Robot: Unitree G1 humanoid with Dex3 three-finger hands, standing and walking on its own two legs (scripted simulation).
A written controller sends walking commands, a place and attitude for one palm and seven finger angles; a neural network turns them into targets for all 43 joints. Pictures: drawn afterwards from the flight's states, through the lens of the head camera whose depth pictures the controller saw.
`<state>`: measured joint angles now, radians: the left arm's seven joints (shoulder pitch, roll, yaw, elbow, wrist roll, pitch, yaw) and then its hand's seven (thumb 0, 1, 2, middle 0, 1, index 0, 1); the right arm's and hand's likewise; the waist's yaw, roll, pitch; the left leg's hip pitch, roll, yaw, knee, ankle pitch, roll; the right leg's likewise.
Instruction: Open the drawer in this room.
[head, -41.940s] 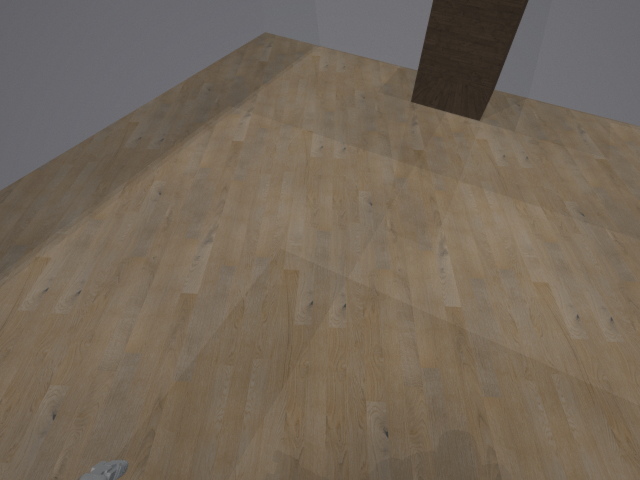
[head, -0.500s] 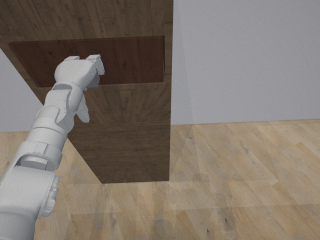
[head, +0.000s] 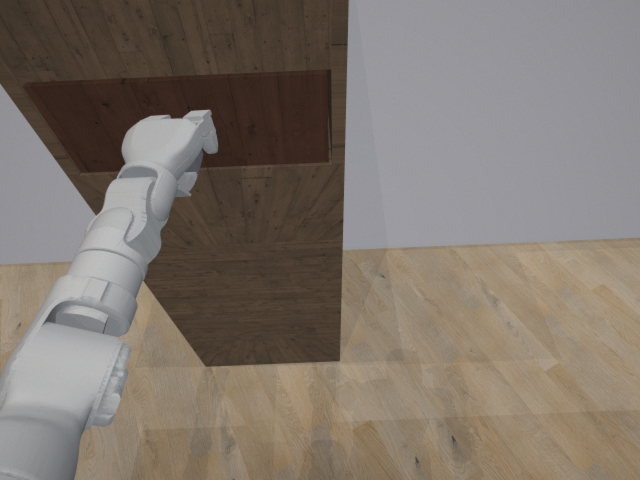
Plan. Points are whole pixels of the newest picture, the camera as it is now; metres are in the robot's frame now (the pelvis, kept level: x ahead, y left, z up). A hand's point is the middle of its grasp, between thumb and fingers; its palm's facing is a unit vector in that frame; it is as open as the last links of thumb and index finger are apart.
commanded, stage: close the thumb around the handle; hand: left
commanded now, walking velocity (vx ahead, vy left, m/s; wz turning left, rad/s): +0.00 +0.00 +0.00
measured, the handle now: (186, 144) +0.52 +0.18 +0.15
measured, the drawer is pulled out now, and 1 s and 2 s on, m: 0.00 0.05 0.20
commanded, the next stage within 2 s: pull the drawer open in 0.10 s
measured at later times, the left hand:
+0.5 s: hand (181, 183) +0.46 +0.19 +0.13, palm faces +0.00 -0.05 -1.00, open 7.1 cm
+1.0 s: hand (175, 206) +0.42 +0.18 +0.13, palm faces +0.01 -0.05 -1.00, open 7.0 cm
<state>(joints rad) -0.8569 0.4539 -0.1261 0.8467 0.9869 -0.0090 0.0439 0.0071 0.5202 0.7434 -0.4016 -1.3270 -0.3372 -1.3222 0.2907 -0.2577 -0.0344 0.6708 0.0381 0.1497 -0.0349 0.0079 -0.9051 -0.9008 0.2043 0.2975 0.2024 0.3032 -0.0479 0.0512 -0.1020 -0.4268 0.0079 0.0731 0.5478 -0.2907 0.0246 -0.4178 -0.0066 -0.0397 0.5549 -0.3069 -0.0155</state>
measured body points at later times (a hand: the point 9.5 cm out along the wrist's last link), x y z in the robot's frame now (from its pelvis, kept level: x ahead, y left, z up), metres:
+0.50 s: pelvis +0.00 +0.00 +0.00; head +0.04 -0.03 +0.45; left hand +0.45 +0.19 +0.18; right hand +0.07 -0.27 -0.13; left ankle -0.02 +0.10 -0.73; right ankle -0.03 -0.11 -0.73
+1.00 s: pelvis +0.01 -0.01 +0.00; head +0.03 -0.04 +0.45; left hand +0.41 +0.18 +0.18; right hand +0.20 -0.24 -0.11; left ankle -0.02 +0.10 -0.73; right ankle -0.03 -0.11 -0.73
